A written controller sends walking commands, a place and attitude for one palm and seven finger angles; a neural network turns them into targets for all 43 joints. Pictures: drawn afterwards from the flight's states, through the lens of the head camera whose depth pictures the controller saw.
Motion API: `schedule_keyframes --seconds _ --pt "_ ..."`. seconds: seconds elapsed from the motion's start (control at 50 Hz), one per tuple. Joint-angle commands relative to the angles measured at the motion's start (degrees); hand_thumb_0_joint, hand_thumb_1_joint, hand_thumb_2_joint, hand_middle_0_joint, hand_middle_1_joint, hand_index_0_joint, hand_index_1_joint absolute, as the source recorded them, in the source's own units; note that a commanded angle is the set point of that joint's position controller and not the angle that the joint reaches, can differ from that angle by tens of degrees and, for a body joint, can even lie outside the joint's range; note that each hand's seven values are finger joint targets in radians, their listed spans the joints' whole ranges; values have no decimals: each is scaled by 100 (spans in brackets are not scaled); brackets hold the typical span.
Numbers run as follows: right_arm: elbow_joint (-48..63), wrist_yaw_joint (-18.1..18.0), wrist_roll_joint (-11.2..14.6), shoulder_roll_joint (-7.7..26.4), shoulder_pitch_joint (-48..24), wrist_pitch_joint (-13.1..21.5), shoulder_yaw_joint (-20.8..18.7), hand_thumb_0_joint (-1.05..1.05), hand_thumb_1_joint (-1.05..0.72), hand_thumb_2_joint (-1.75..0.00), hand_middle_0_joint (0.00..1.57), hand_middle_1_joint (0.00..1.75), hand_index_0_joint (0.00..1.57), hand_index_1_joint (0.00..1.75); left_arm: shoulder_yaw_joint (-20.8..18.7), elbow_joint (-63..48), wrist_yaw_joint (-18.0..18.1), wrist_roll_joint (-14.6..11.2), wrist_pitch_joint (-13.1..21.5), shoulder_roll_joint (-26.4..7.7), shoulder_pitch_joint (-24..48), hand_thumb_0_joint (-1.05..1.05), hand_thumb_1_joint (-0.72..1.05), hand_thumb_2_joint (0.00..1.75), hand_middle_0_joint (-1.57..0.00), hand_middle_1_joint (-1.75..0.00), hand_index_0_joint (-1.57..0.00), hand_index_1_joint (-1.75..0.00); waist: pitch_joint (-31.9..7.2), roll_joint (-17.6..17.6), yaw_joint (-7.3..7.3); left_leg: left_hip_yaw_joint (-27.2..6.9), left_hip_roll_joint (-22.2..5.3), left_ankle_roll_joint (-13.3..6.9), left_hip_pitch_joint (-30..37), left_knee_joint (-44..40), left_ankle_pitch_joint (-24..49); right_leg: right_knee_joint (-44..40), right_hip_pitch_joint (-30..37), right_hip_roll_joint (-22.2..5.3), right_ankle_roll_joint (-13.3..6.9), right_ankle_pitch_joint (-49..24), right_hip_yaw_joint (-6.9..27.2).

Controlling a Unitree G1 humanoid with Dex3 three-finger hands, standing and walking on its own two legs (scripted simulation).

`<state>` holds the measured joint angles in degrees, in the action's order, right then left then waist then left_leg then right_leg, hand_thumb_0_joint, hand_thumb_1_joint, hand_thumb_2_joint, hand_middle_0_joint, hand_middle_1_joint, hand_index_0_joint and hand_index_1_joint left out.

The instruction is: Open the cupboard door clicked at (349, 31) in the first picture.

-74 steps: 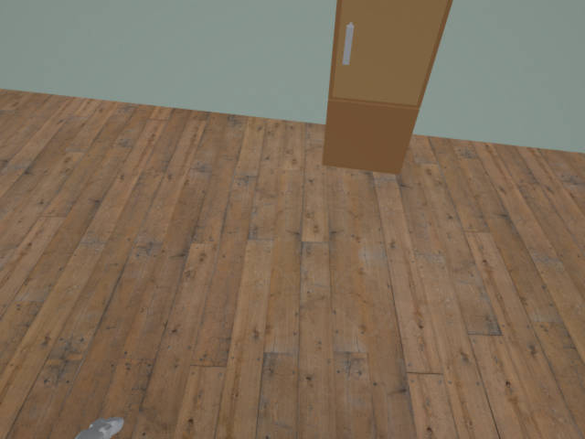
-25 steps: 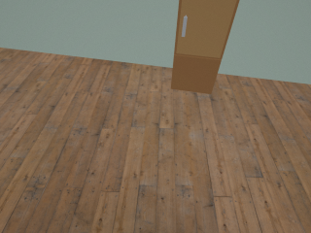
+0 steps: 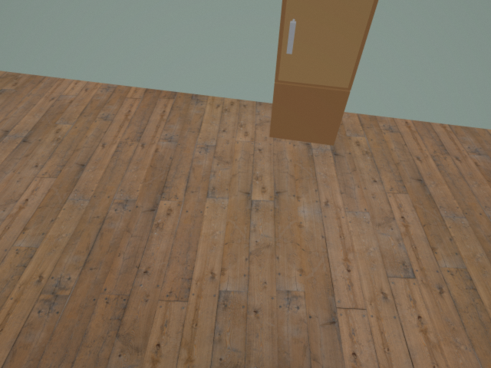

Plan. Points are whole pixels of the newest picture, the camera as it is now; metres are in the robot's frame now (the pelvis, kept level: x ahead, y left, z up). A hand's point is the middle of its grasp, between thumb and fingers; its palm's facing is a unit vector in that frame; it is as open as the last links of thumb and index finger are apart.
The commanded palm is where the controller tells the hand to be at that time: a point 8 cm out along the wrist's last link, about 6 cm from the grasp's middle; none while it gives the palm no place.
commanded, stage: walk to a spot facing it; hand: left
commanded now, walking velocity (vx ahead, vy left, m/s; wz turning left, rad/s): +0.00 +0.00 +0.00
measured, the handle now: (291, 36) +1.56 -0.14 -0.11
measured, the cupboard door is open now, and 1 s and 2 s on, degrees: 0 0 0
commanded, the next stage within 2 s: turn to face it in 1.64 s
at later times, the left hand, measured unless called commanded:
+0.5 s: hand out of the picture +0.08 +0.15 -0.18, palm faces -0.03 -0.98 -0.21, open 7.4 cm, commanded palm none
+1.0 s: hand (187, 258) +0.39 +0.16 -0.19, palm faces -0.21 -0.96 -0.19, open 7.4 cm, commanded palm none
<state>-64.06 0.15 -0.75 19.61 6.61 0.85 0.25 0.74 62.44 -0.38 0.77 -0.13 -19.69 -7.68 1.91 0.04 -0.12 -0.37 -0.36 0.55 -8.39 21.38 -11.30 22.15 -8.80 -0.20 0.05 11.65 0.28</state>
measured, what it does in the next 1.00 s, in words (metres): walks ahead, turning right: left foot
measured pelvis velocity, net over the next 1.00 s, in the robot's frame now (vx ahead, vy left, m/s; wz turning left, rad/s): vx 0.32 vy -0.01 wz -0.29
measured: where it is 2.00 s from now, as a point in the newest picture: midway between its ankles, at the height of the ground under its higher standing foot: (289, 259)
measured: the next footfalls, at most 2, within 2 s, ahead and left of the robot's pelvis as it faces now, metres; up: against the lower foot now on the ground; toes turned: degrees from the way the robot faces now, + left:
left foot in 0.80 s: +0.39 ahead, +0.06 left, +0.00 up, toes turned -4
right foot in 1.28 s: +0.52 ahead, -0.23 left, +0.00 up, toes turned -31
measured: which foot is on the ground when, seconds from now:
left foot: down 0.00-0.42, up 0.44-0.78, down 0.80-1.00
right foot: down 0.00-0.80, up 0.82-1.00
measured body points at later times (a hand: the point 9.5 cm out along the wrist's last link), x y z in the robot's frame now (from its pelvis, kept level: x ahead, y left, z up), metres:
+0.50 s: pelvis +0.10 -0.03 -0.02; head +0.11 -0.04 +0.43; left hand +0.08 +0.20 -0.16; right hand +0.05 -0.27 -0.18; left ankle +0.03 +0.10 -0.69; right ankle +0.01 -0.12 -0.75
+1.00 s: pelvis +0.32 -0.01 -0.01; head +0.34 +0.00 +0.44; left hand +0.40 +0.22 -0.17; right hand +0.30 -0.26 -0.15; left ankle +0.35 +0.06 -0.75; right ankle +0.26 -0.13 -0.65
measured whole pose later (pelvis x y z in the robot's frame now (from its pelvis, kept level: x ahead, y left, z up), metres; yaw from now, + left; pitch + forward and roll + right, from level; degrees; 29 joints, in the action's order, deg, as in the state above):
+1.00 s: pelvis +0.32 -0.01 -0.01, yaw -16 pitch -1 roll +1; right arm -59.9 -1.4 -1.3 8.8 13.7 5.4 -3.1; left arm -4.0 59.4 -0.3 1.9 1.0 -11.5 -16.3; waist 1.9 2.8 0.9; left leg 12.4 -1.7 -3.2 -12.5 28.4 -15.2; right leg 70.1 -29.7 -3.9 -1.4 17.0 -1.7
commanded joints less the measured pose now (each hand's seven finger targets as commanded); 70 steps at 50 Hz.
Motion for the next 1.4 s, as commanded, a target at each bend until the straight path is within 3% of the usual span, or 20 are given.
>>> schedule_keyframes --seconds 0.0,0.2,0.34,0.36,0.4,0.42,0.5,0.68,0.72,0.74,0.78,0.8,0.86,0.96,1.16,1.24,1.26,1.28,1.3,1.38 --pt "386 -80 33 1201 -294 113 -233 0 -90 -90 20 30 20 30 -266 -349 100 -10 163 -1172 234 0 90 90 -20 -30 -20 -30 -409 7 24 -540 -654 -214 128 -330 740 -349 31 -648 -176 -675 596" --pt "381 -27 -80 646 434 -51 -231 0 -90 -90 20 30 20 30 -273 -393 -55 71 -61 -460 -539 0 90 90 -20 -30 -20 -30 527 -157 21 -558 -804 -327 -506 -363 -2657 118 -1134 -173 -291 2184 773" --pt "443 -84 -36 565 981 144 -400 0 -90 -90 20 30 20 30 -349 -651 -129 51 176 126 -888 0 90 90 -20 -30 -20 -30 418 -846 38 -748 -1626 -818 75 -14 -715 1182 -1316 2 -159 1195 -201" --pt "467 -87 -39 413 845 150 -372 0 -90 -90 20 30 20 30 -395 -467 -114 67 219 118 -1385 0 90 90 -20 -30 -20 -30 249 -464 289 -228 -1265 -557 -523 881 -333 603 -330 -57 -292 722 43" --pt "979 -28 -9 -208 6 241 -229 0 -90 -90 20 30 20 30 -582 35 52 53 320 -649 -2906 0 90 90 -20 -30 -20 -30 234 2153 841 905 -119 19 -3306 3740 -2182 -677 1648 -1905 -1167 -909 3252" --pt "1072 -44 -51 -58 -333 293 -253 0 -90 -90 20 30 20 30 -541 167 140 32 357 -471 -3219 0 90 90 -20 -30 -20 -30 357 1706 933 339 -276 -13 -3679 4298 -2146 -473 1833 -1920 -1365 -2408 3364" --pt "922 35 -42 -373 -230 252 -302 0 -90 -90 20 30 20 30 -430 10 208 80 397 45 -2591 0 90 90 -20 -30 -20 -30 377 192 424 339 -615 69 -3529 4288 -1309 -448 1406 -1540 -1318 -2135 2110" --pt "1086 152 51 -658 -233 248 -307 0 -90 -90 20 30 20 30 -425 122 243 62 476 182 -2157 0 90 90 -20 -30 -20 -30 517 785 -2 796 -245 -79 -1466 1984 94 -682 160 -952 -801 -2925 939" --pt "754 54 7 -499 845 302 -384 0 -90 -90 20 30 20 30 -479 119 237 40 487 111 -2009 0 90 90 -20 -30 -20 -30 -30 659 -487 872 0 -186 -96 1375 498 460 59 -756 -656 -3636 711" --pt "505 -18 -29 -260 1603 318 -446 0 -90 -90 20 30 20 30 -479 119 225 20 492 213 -2091 0 90 90 -20 -30 -20 -30 -502 430 -735 616 -185 -269 903 1177 555 1557 -235 -598 -556 -3329 693" --pt "327 -86 -128 671 2571 328 -664 0 -90 -90 20 30 20 30 -420 -18 122 -85 468 791 -2656 0 90 90 -20 -30 -20 -30 -1619 -1787 -709 -2853 -2747 -1174 2436 -120 142 5060 -2052 481 -286 1910 55" --pt "447 -85 -24 573 2162 262 -629 0 -90 -90 20 30 20 30 -401 -180 137 -24 454 689 -2276 0 90 90 -20 -30 -20 -30 -1044 -1050 -572 -3160 -2837 -1366 1589 -644 -784 5624 -2258 89 -370 1896 384" --pt "593 -126 -61 -429 1168 387 -384 0 -90 -90 20 30 20 30 -446 -261 24 88 338 810 -1535 0 90 90 -20 -30 -20 -30 382 -417 -159 -1575 -2175 -1011 -323 -952 -724 5621 -2522 -515 -257 763 282" --pt "506 -129 -61 -664 1122 519 -388 0 -90 -90 20 30 20 30 -480 -401 -59 145 46 1029 -1552 0 90 90 -20 -30 -20 -30 345 -498 245 143 -1687 -857 -990 -1158 79 4628 -2204 -702 -55 191 29" --pt "181 -107 -110 -237 1958 428 -432 0 -90 -90 20 30 20 30 -439 -1065 -159 106 102 830 334 0 90 90 -20 -30 -20 -30 567 -454 -253 765 -1812 -809 490 -884 1180 1633 -2190 -531 -70 -91 -679" --pt "133 -105 -76 -151 1910 359 -413 0 -90 -90 20 30 20 30 -520 -674 -119 140 245 543 -828 0 90 90 -20 -30 -20 -30 -217 -258 339 1303 -1528 -475 510 1191 3244 730 -132 20 -384 -46 -1064" --pt "199 -49 -13 -274 1861 369 -388 0 -90 -90 20 30 20 30 -630 -418 -64 169 321 117 -1669 0 90 90 -20 -30 -20 -30 -814 289 715 1520 -1252 -240 -576 2661 2394 597 1359 -712 -701 -29 -156" --pt "433 -24 45 -621 1974 419 -302 0 -90 -90 20 30 20 30 -807 -271 16 125 360 -573 -2343 0 90 90 -20 -30 -20 -30 -1553 1710 804 1545 -377 70 -2315 4489 -1471 101 2822 -2328 -1429 -587 2450" --pt "584 -51 55 -410 1447 399 -335 0 -90 -90 20 30 20 30 -813 -224 68 -10 339 -648 -2394 0 90 90 -20 -30 -20 -30 -1445 1212 853 700 -360 -43 -2822 5389 -2110 -339 2709 -2570 -1646 -1163 2877" --pt "468 -33 -45 -711 1142 238 -354 0 -90 -90 20 30 20 30 -542 -440 110 21 395 163 -1065 0 90 90 -20 -30 -20 -30 5 152 150 204 -1002 -19 -2539 5056 -790 -802 131 -1893 -1043 -642 1071"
